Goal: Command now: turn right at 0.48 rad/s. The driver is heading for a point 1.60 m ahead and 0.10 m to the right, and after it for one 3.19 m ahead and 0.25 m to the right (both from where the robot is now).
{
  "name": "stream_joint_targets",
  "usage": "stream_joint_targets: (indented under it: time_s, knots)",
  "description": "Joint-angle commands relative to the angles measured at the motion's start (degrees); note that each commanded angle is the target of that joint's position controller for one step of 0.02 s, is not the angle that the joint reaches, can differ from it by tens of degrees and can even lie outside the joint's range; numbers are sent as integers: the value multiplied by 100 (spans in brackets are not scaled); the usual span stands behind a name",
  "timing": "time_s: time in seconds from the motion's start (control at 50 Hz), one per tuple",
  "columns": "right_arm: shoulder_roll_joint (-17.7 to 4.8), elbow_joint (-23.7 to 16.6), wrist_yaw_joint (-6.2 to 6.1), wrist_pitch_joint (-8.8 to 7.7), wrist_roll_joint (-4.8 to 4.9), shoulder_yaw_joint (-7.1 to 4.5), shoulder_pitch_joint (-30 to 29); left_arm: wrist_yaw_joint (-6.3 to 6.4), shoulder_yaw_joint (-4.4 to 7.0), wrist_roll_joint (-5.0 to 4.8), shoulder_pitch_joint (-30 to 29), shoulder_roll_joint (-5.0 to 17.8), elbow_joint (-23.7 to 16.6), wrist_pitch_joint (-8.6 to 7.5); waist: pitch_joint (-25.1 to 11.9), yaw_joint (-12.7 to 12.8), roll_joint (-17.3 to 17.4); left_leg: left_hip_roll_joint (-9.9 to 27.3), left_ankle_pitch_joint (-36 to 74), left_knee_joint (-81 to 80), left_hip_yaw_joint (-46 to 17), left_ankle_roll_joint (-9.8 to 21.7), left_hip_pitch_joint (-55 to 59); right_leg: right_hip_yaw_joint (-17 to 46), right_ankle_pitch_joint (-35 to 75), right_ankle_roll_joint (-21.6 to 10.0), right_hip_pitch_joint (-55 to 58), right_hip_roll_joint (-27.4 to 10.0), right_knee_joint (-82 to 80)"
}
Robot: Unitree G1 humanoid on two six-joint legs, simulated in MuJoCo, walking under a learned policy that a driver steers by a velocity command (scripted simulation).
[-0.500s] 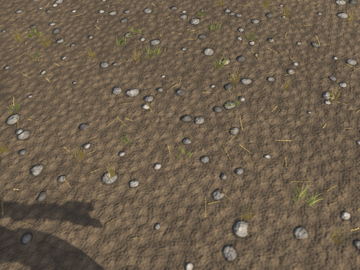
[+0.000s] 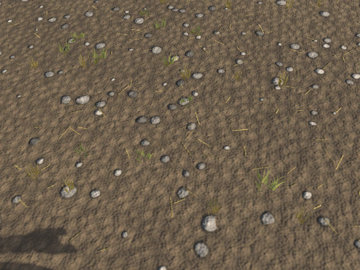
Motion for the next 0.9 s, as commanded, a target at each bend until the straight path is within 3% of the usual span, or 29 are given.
stream_joint_targets:
  time_s: [0.02, 0.04, 0.06, 0.08, 0.1, 0.22, 0.3, 0.36, 0.4, 0.44, 0.46, 0.48, 0.5, 0.52, 0.54, 0.56, 0.58, 0.62, 0.72, 0.8, 0.84, 0.86, 0.88, 0.9]
  knots:
    - [-498, -669, -57, -84, -39, -90, -489, -62, 227, 238, 538, 1195, -502, -267, -839, 294, -1255, -519, -1444, 2714, -737, 3, -1888, 3576, 3330, -1729, 1566, -2307, -1977]
    - [-618, -574, -49, -82, 11, -130, -396, -42, 179, 185, 269, 1054, -545, -341, -689, 150, -905, -418, -1012, 2899, -800, 78, -1954, 3070, 3025, -1486, 1431, -2056, -1882]
    - [-672, -436, -70, -83, -5, -171, -308, 12, 170, 64, 27, 986, -574, -336, -597, 52, -539, -316, -524, 2736, -795, 79, -1996, 2680, 2587, -1173, 1383, -1751, -1848]
    - [-729, -391, -93, -77, -28, -201, -296, 70, 129, -20, -152, 898, -607, -302, -553, 0, -511, -236, -121, 2497, -831, 53, -1983, 2488, 2457, -984, 1356, -1585, -1846]
    - [-679, -354, -74, -79, -22, -204, -254, 122, 93, -41, -179, 850, -629, -251, -596, -39, -626, -287, 151, 2478, -785, -2, -1745, 2309, 2523, -911, 1221, -1398, -1879]
    - [-468, -308, 12, -151, 9, -141, -375, 287, 116, -30, -14, 876, -695, -115, -665, 64, -774, -472, 647, 1340, -786, -215, -1691, 2331, 2142, -922, 1573, -1168, -1911]
    - [-474, -294, 64, -222, 19, -127, -478, 302, 156, -9, -123, 937, -777, -42, -557, 116, -942, -548, 616, 524, -836, -242, -1291, 2634, 1473, -939, 1215, -1068, -1905]
    - [-539, -298, 150, -329, 68, -132, -498, 275, 158, -40, -83, 929, -791, -35, -560, 179, -1057, -618, 546, -42, -774, -129, -961, 3059, -504, -987, 934, -953, -2145]
    - [-571, -310, 204, -453, 103, -134, -505, 237, 140, -50, -70, 904, -811, -72, -469, 187, -1140, -671, 402, -464, -719, 4, -717, 3323, -1071, -1000, 811, -930, -2181]
    - [-556, -240, 258, -592, 136, -144, -305, 225, 115, -75, -130, 867, -825, -94, -444, 30, -1087, -708, 603, -1201, -653, 175, -91, 3439, -1282, -899, 566, -796, -2066]
    - [-513, -104, 283, -653, 140, -149, 9, 236, 79, -85, -237, 791, -844, -89, -465, -168, -1008, -672, 1110, -1843, -520, 287, 476, 3309, -1396, -762, 337, -655, -1893]
    - [-570, 23, 288, -695, 99, -179, 329, 247, 15, -66, -223, 602, -862, -103, -555, -292, -807, -439, 1371, -2173, -578, 418, 1216, 3060, -1504, -535, -81, -437, -1523]
    - [-765, 102, 267, -722, -18, -200, 817, 235, -129, -20, -126, 171, -866, -144, -833, -395, -36, 527, 658, -2449, -1611, 736, 2085, 2356, -1798, -161, -798, 30, -129]
    - [-1319, 238, 322, -740, -201, -304, 1217, 234, -123, -124, -236, 171, -1108, -233, -509, -368, 1020, 1448, -795, -3056, -3581, 1473, 2190, 1449, -1788, 19, -2098, 725, 1023]
    - [-1131, 183, 356, -801, -171, -277, 899, 242, -19, -123, -315, 591, -1075, -318, 100, -269, 818, 1767, -1438, -3246, -4036, 1781, 1751, 1510, -1393, 100, -2643, 225, 1767]
    - [-794, 136, 322, -827, -46, -176, 707, 216, 42, -104, -240, 770, -944, -351, 319, -201, 657, 1518, -1264, -3260, -3550, 1667, 1654, 1513, -887, 151, -2736, 89, 1975]
    - [-658, 143, 299, -828, 21, -117, 689, 191, 42, -45, -160, 707, -823, -371, 300, -174, 558, 1240, -897, -3250, -3152, 1512, 1737, 1391, -551, 236, -2721, 11, 2032]
    - [-630, 222, 273, -784, 54, -50, 851, 95, 4, 36, -362, 545, -880, -499, 272, -216, 501, 957, -26, -3329, -2633, 1413, 1745, 960, 92, 359, -2671, -280, 1916]
    - [-770, 367, 229, -677, 88, -40, 1302, -11, -178, 9, -1223, 32, -1088, -733, 263, -567, 625, 456, 1672, -3333, -1737, 1408, 1199, 329, 919, 618, -1680, -228, 241]
    - [-985, 455, 248, -606, 144, -71, 1600, -103, -116, -87, -1423, 200, -1115, -827, 157, -568, 727, 574, 1928, -3086, -1854, 1379, 854, 251, 1142, 646, -558, -10, -675]
    - [-1013, 444, 244, -573, 188, -73, 1506, -94, -30, -137, -1111, 377, -1046, -853, 32, -268, 780, 673, 2133, -2829, -2012, 1237, 804, 341, 1271, 487, 144, -37, -1086]
    - [-976, 419, 236, -570, 189, -59, 1442, -53, 46, -125, -717, 505, -928, -852, -173, -17, 711, 557, 2559, -2475, -1931, 1108, 676, 301, 1286, 359, 837, -8, -1286]
    - [-844, 376, 243, -593, 156, -21, 1386, 17, 144, -97, -124, 694, -805, -844, -547, 306, 596, 289, 2953, -1728, -1706, 930, 350, 421, 1225, 198, 1814, -206, -1339]
    - [-436, 173, 253, -625, 20, 118, 1189, 101, 249, -3, 946, 1080, -687, -819, -1435, 829, -51, -87, 2034, -35, -1383, 687, -541, 1436, 856, -180, 3353, -1283, -1244]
